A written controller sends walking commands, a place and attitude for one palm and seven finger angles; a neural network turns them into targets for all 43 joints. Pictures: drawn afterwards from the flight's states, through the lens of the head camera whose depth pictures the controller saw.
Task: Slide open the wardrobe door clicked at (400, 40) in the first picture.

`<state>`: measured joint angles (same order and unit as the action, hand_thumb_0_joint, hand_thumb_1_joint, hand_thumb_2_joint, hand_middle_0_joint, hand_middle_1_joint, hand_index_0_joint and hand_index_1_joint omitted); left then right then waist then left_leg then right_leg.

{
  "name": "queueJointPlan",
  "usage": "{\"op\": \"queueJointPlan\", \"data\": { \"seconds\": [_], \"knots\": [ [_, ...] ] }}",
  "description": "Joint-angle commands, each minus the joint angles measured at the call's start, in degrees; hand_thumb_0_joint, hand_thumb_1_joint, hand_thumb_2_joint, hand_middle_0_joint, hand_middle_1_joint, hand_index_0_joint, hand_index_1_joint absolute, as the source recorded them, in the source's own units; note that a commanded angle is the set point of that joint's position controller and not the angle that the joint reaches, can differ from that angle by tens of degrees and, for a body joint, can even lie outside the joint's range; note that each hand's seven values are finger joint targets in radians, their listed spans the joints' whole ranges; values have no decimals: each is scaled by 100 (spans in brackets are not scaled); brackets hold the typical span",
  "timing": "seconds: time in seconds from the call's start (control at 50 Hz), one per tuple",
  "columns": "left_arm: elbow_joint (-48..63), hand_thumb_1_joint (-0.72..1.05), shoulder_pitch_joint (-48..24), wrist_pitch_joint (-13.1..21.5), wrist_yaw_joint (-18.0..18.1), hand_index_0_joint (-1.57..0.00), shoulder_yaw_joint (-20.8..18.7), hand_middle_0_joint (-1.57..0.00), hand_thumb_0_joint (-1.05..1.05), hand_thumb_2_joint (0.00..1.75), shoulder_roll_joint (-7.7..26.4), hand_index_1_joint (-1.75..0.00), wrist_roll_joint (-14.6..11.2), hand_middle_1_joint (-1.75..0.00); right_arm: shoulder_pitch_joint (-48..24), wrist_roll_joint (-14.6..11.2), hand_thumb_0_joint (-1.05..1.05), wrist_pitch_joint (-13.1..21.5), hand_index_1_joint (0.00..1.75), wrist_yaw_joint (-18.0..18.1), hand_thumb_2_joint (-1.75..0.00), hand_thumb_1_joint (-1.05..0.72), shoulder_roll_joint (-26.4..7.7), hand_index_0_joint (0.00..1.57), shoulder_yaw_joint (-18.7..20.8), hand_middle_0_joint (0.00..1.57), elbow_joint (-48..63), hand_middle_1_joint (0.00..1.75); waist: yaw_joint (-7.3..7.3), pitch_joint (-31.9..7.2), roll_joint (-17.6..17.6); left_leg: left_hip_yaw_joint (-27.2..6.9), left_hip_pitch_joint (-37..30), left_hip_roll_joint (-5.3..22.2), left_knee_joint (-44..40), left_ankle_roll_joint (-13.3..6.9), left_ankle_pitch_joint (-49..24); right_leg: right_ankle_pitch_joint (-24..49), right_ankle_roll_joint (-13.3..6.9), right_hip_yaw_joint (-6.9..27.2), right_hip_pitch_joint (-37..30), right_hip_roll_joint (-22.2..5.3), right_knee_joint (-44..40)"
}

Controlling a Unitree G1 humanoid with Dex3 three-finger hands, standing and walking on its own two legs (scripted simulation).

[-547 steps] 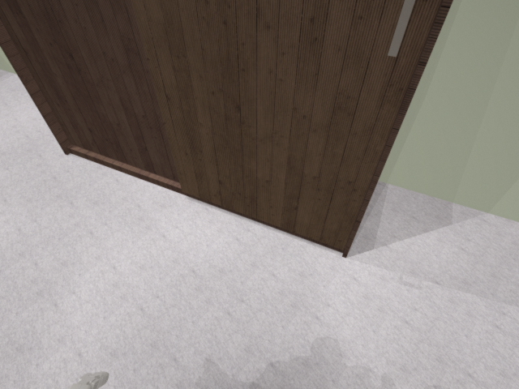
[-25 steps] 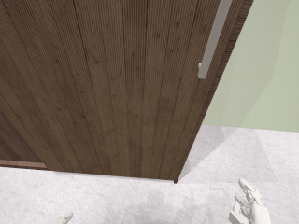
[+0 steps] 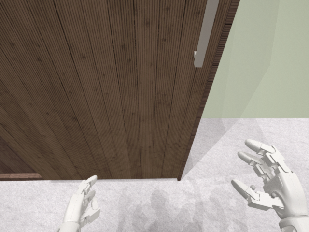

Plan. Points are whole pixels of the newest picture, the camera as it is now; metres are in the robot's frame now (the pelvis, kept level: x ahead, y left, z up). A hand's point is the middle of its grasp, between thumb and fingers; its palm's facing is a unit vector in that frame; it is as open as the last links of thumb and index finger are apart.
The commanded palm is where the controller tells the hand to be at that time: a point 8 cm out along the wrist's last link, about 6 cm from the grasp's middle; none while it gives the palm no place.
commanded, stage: raise the hand with hooked fingers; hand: right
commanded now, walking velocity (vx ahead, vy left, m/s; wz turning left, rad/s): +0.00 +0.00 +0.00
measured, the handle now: (206, 17) +0.53 -0.10 +0.30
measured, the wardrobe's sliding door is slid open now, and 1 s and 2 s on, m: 0.00 0.00 0.00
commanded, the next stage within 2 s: move the hooked fingers beside the handle in 1.42 s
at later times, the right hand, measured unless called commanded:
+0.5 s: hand (305, 140) +0.25 -0.26 +0.20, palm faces +0.05 +0.99 -0.11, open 13.1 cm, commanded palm +0.22 -0.30 +0.22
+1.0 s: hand out of the picture +0.29 -0.30 +0.30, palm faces +0.07 +0.99 -0.13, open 14.0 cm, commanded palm +0.24 -0.33 +0.30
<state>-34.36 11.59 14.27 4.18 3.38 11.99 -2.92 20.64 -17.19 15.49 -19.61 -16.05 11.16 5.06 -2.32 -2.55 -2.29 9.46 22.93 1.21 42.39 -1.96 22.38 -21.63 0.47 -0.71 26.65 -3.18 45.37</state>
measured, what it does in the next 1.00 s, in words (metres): stands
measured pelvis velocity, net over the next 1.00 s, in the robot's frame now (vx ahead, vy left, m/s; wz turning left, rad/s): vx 0.00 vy -0.01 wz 0.00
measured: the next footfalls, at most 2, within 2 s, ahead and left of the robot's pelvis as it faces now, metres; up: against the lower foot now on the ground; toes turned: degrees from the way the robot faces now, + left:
none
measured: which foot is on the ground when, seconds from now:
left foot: down 0.00-1.00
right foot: down 0.00-1.00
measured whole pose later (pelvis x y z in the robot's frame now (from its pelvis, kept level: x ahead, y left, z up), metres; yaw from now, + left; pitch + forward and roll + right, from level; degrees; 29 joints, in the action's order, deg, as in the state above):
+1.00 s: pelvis +0.00 -0.01 +0.03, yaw +0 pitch -5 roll +0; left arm -35.5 10.2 11.4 5.3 6.9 16.1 -6.4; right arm -19.1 -19.0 -23.3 -27.1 -34.7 29.7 -4.7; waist -3.9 -1.2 -3.5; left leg 8.0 5.8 2.2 24.5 -0.5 14.0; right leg -13.0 -0.9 -2.6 8.3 -0.7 25.8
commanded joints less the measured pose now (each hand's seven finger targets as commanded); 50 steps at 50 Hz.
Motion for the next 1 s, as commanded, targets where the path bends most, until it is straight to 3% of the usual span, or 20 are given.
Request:
{"op": "queueJointPlan", "data": {
  "seconds": [0.0, 0.04, 0.08, 0.14, 0.18, 0.28, 0.32, 0.38, 0.44, 0.46, 0.48, 0.6, 0.66, 0.72, 0.8, 0.84, 0.88, 0.9, 0.94, 0.98],
  "knots": [
    [980, 90, -540, 467, 107, -20, -364, -20, 0, 90, 792, -30, -27, -30, -363, -408, 0, -399, 82, 140, -55, -8, -1144, 26, 1265, 26, 1122, 82, -59, -862, 310, -744, -828, 45, -1195, 220, -1316, 1292, -200, 177, -625, 241, -1103],
    [978, 90, -563, 544, 81, -20, -328, -20, 0, 90, 775, -30, -12, -30, -415, -505, 0, -475, 86, 214, -53, -4, -1150, 26, 1378, 26, 1229, 86, -141, -796, 344, -619, -1010, -2, -1202, 192, -1544, 1476, -184, 195, -737, 242, -1265],
    [944, 90, -479, 651, 42, -20, -322, -20, 0, 90, 799, -30, -32, -30, -492, -502, 0, -503, 88, 223, -51, 1, -1122, 27, 1338, 27, 1421, 88, -99, -785, 49, -580, -929, -15, -1261, 202, -1674, 1520, -179, 115, -956, 250, -1354],
    [908, 90, -428, 793, 36, -20, -323, -20, 0, 90, 881, -30, -49, -30, -760, -477, 0, -634, 93, 174, -48, 8, -1092, 27, 1203, 27, 1492, 93, -59, -641, 133, -551, -959, -45, -1377, 192, -1692, 1543, -196, 121, -1128, 250, -1484],
    [847, 90, -369, 840, 70, -20, -347, -20, 0, 90, 924, -30, -79, -30, -935, -447, 0, -775, 96, 117, -46, 13, -1302, 27, 1356, 27, 1482, 96, -58, -685, 176, -544, -986, -44, -1451, 205, -1687, 1547, -207, 109, -1295, 244, -1574],
    [781, 90, -447, 867, 175, -20, -297, -20, 0, 90, 953, -30, -114, -30, -1799, -436, 0, -1166, 103, 120, -41, 24, -1646, 28, 1602, 28, 1717, 103, -85, -526, -85, -458, -1096, -75, -1650, 159, -1566, 1522, -200, 180, -1657, 257, -1884],
    [765, 90, -504, 857, 198, -20, -260, -20, 0, 90, 942, -30, -128, -30, -2151, -416, 0, -1306, 107, 112, -39, 29, -1690, 29, 1600, 29, 1784, 107, -96, -451, -353, -432, -1102, -88, -1707, 134, -1516, 1500, -184, 206, -1801, 266, -1998],
    [760, 90, -558, 779, 222, -20, -210, -20, 0, 90, 936, -30, -144, -30, -2627, -400, 0, -1597, 111, 68, -36, 36, -1819, 29, 1640, 29, 1739, 111, -104, -405, -424, -442, -1199, -106, -1827, 110, -1601, 1561, -180, 241, -1984, 273, -2120],
    [776, 90, -628, 665, 219, -20, -160, -20, 0, 90, 954, -30, -153, -30, -2810, -403, 0, -1964, 115, -17, -33, 43, -2075, 29, 1868, 29, 1438, 115, -181, -320, -297, -454, -1324, -122, -1934, 88, -1715, 1639, -172, 274, -2031, 278, -2206],
    [781, 90, -671, 611, 210, -20, -140, -20, 0, 90, 946, -30, -174, -30, -2988, -394, 0, -2085, 117, -56, -32, 45, -2039, 30, 1822, 30, 1370, 117, -143, -277, -238, -426, -1331, -108, -1940, 91, -1711, 1630, -166, 280, -2025, 280, -2257],
    [817, 90, -727, 571, 211, -20, -125, -20, 0, 90, 937, -30, -189, -30, -3195, -389, 0, -2206, 118, -92, -31, 48, -2089, 30, 1823, 30, 1423, 118, -157, -325, -369, -448, -1328, -106, -1960, 85, -1738, 1649, -173, 283, -2102, 289, -2271],
    [868, 90, -918, 338, 197, -20, -22, -20, 0, 90, 913, -30, -230, -30, -4077, -393, 0, -2774, 120, -248, -30, 50, -2521, 30, 2069, 30, 1165, 120, -143, -517, -254, -468, -1413, -94, -2086, 79, -1814, 1690, -178, 308, -2298, 321, -2310],
    [862, 90, -1006, 239, 185, -20, 1, -20, 0, 90, 934, -30, -252, -30, -4501, -393, 0, -2966, 120, -341, -30, 50, -2770, 30, 2201, 30, 897, 120, -137, -507, -131, -523, -1425, -66, -2189, 78, -1713, 1589, -195, 312, -2292, 335, -2324],
    [886, 90, -1096, 187, 195, -20, 36, -20, 0, 90, 925, -30, -289, -30, -5120, -300, 0, -3145, 120, -427, -30, 50, -2892, 30, 2103, 30, 819, 120, -102, -567, -500, -517, -1331, -55, -2195, 62, -1583, 1520, -186, 326, -2415, 347, -2359],
    [898, 90, -1162, 142, 196, -20, 62, -20, 0, 90, 965, -30, -310, -30, -5621, -253, 0, -3334, 120, -535, -30, 50, -3216, 30, 2190, 30, 523, 120, -106, -625, -316, -547, -1352, -27, -2256, 59, -1390, 1377, -204, 379, -2395, 351, -2389],
    [906, 90, -1211, 131, 168, -20, 50, -20, 0, 90, 982, -30, -299, -30, -5643, -262, 0, -3390, 120, -587, -30, 50, -3465, 30, 2371, 30, 399, 120, -186, -702, -268, -620, -1489, 6, -2264, 27, -1513, 1527, -212, 390, -2370, 343, -2334],
    [919, 90, -1225, 116, 159, -20, 59, -20, 0, 90, 1003, -30, -324, -30, -6016, -230, 0, -3470, 120, -646, -30, 50, -3564, 30, 2384, 30, 382, 120, -158, -795, -455, -580, -1469, 15, -2209, 27, -1587, 1579, -210, 375, -2426, 363, -2354],
    [914, 90, -1200, 114, 158, -20, 58, -20, 0, 90, 1013, -30, -322, -30, -6097, -221, 0, -3524, 120, -666, -30, 50, -3666, 30, 2448, 30, 227, 120, -164, -795, -365, -552, -1418, 4, -2210, 29, -1545, 1545, -213, 405, -2434, 367, -2377],
    [925, 90, -1149, 78, 105, -20, 26, -20, 0, 90, 1047, -30, -340, -30, -5544, -277, 0, -3666, 120, -771, -30, 50, -3386, 30, 2303, 30, -324, 120, -194, -673, -71, -611, -1466, 26, -2209, 32, -1698, 1637, -206, 377, -2256, 344, -2290],
    [958, 90, -1129, 15, 69, -20, 19, -20, 0, 90, 1093, -30, -383, -30, -5453, -268, 0, -3787, 120, -853, -30, 50, -3231, 30, 2117, 30, -440, 120, -137, -476, 22, -582, -1261, 27, -2180, 69, -1605, 1499, -208, 354, -2171, 338, -2305]
  ]
}}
